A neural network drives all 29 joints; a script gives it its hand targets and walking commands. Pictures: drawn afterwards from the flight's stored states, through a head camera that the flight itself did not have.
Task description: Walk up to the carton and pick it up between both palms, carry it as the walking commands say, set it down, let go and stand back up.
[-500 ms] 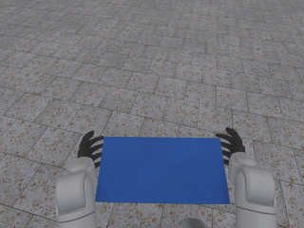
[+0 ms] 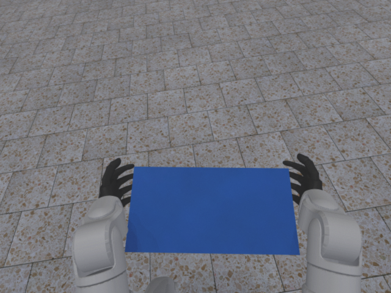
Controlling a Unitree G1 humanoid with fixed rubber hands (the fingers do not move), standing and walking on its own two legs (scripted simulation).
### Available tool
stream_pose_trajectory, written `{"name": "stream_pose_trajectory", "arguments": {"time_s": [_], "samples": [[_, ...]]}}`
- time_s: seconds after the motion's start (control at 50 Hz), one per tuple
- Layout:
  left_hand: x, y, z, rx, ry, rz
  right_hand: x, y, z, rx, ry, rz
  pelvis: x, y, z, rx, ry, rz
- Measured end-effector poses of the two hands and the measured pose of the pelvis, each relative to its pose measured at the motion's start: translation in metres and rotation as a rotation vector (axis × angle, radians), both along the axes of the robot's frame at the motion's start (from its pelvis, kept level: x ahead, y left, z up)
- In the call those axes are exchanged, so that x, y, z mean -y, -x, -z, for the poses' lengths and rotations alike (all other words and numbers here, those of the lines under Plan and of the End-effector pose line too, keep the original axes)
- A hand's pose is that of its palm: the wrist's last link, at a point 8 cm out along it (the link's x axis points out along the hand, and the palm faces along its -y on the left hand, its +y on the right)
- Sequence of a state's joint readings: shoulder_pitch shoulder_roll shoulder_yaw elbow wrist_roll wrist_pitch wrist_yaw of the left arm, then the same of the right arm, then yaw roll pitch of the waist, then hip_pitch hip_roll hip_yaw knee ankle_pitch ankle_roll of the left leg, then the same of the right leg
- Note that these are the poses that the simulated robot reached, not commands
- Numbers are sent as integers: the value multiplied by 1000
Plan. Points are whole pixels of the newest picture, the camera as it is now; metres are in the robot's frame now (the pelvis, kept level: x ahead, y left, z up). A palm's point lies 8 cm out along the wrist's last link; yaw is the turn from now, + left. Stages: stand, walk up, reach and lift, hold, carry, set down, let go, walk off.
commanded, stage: carry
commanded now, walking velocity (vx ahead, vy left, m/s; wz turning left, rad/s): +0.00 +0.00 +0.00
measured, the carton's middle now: (208, 213) +0.28 +0.00 -0.02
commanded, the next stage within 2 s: hold in 1.78 s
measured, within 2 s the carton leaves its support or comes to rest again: neither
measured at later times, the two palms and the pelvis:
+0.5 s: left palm (85, 208) +0.26 +0.22 +0.09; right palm (290, 218) +0.22 -0.14 +0.08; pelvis -0.02 +0.07 +0.00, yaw -5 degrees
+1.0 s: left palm (86, 206) +0.26 +0.22 +0.09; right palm (289, 212) +0.23 -0.14 +0.08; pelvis -0.02 +0.06 +0.00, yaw -5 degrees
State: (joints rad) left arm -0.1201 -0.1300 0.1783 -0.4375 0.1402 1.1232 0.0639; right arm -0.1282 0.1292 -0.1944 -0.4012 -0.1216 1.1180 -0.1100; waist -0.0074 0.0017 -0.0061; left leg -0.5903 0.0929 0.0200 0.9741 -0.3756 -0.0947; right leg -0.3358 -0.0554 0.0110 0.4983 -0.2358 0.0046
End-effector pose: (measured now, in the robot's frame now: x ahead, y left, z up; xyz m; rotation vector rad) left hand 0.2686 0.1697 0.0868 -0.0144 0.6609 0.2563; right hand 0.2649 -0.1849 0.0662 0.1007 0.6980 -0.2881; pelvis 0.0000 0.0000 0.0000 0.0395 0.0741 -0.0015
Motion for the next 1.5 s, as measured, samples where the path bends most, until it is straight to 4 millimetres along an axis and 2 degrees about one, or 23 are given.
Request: {"name": "stream_pose_trajectory", "arguments": {"time_s": [0.08,0.14,0.22,0.28,0.36,0.44,0.52,0.6,0.92,1.5], "samples": [[-19,-1,-2,27,16,22,-19,4,-9,27,13,22,-24,1,4,4,7,16],[-41,-2,8,46,45,29,-40,7,-10,43,40,30,-44,1,15,9,28,26],[-63,8,25,-20,100,12,-62,15,-8,-23,93,9,-58,6,11,17,48,47],[-67,13,24,-32,110,6,-67,20,-11,-36,100,13,-64,11,7,16,62,53],[-65,11,11,1,88,25,-65,24,-17,-7,84,28,-67,16,6,10,66,62],[-54,11,3,17,67,45,-54,34,-14,9,57,52,-67,21,6,19,58,73],[-45,12,-3,11,40,82,-46,46,-11,0,31,89,-67,23,4,29,55,76],[-41,11,-6,18,35,98,-44,50,-13,5,30,103,-67,25,4,32,54,79],[-47,11,-1,14,44,62,-48,35,-14,-4,47,55,-65,23,4,25,48,81],[-41,-2,7,24,33,91,-42,29,-4,-1,52,60,-62,14,5,17,40,86]]}}
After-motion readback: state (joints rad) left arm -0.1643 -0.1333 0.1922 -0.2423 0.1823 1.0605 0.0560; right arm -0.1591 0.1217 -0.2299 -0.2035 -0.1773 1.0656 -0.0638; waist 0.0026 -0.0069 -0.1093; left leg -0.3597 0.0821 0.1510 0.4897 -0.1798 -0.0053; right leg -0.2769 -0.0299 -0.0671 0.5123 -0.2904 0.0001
